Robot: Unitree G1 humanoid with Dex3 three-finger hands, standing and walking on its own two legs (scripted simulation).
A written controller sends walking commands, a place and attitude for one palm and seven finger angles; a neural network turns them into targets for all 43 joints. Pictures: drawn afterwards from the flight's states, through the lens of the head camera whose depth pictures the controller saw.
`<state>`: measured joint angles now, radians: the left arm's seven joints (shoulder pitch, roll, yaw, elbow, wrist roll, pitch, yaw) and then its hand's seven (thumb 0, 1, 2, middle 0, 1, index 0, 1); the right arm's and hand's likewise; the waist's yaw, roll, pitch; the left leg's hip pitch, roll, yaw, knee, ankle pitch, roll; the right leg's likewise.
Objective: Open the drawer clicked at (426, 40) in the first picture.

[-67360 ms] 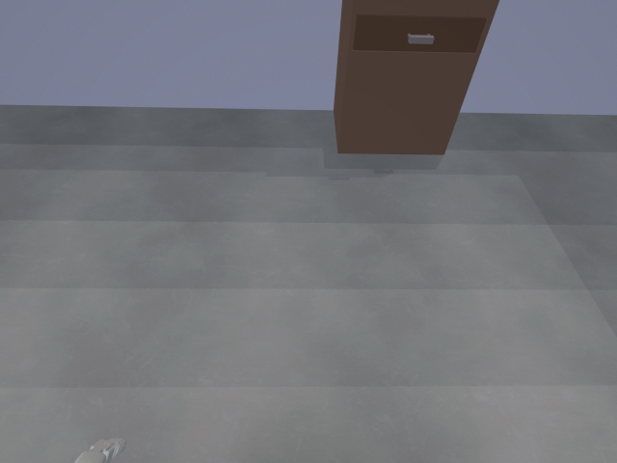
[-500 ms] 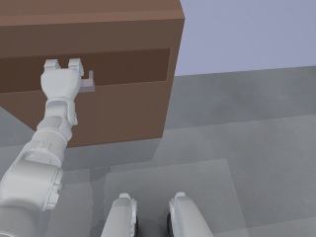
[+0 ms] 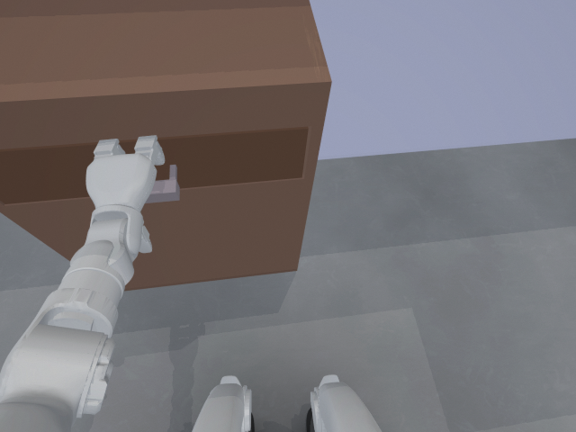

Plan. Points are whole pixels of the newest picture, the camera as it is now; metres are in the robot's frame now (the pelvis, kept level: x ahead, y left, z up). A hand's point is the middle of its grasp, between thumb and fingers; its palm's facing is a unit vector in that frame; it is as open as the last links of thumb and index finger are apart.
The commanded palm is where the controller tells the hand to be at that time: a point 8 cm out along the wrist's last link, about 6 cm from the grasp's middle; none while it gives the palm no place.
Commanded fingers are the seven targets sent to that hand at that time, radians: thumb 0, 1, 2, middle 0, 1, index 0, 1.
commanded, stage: lift the fingers back up to retry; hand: left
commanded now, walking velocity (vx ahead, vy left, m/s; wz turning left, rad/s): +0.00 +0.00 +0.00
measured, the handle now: (147, 182) +0.51 +0.22 -0.05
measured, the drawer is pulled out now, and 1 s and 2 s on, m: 0.00 0.00 0.00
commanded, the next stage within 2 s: re-aim the fingers above the handle in 0.38 s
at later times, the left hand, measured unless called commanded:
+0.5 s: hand (127, 195) +0.45 +0.23 +0.00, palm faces -0.07 -0.06 -1.00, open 13.8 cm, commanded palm +0.44 +0.23 +0.06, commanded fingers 0.00 -0.50 0.30 -0.30 -1.20 -0.30 -1.20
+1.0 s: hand (131, 188) +0.46 +0.22 +0.01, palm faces -0.04 -0.05 -1.00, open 13.8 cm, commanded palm +0.44 +0.23 +0.06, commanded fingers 0.00 -0.50 0.30 -0.30 -1.20 -0.30 -1.20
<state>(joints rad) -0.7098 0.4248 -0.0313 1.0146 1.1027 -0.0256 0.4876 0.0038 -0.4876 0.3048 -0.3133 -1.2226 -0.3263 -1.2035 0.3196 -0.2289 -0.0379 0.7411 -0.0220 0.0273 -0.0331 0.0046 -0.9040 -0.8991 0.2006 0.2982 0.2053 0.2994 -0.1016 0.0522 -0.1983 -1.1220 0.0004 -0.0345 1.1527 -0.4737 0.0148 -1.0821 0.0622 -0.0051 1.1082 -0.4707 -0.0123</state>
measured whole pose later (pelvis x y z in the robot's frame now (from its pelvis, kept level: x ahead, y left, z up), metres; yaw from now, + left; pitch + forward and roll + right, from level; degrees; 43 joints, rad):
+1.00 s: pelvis +0.03 +0.00 +0.03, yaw +0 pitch +21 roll -2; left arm -0.62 0.38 -0.04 1.00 1.11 -0.04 0.46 0.00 -0.49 0.30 -0.32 -1.20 -0.32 -1.20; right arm 0.32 -0.22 -0.05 0.73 -0.02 0.08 -0.02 0.00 -0.90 -0.90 0.20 0.30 0.21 0.30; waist -0.09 0.04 -0.20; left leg -0.89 0.00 -0.01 0.98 -0.45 0.02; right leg -0.86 0.06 0.02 0.94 -0.44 -0.01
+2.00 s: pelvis +0.02 +0.00 +0.03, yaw +0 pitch +21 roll -1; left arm -0.69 0.38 -0.04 1.08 1.09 0.08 0.51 0.00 -0.49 0.30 -0.34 -1.22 -0.38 -1.23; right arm 0.29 -0.22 -0.04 0.74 -0.01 0.07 -0.02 0.01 -0.90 -0.90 0.20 0.30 0.20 0.30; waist -0.10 0.05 -0.18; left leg -0.92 0.00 -0.01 0.98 -0.43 0.01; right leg -0.89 0.06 0.02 0.96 -0.43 -0.02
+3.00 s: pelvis +0.02 +0.00 +0.01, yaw +0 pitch +25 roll -2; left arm -0.63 0.42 -0.03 1.01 1.14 -0.09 0.52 0.00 -0.49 0.30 -0.32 -1.21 -0.33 -1.20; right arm 0.30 -0.25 -0.08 0.75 -0.03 0.03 -0.02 0.01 -0.91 -0.90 0.20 0.30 0.20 0.30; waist -0.08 0.03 -0.21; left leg -1.06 0.00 -0.04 1.10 -0.48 0.01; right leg -1.02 0.06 -0.01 1.06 -0.48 -0.02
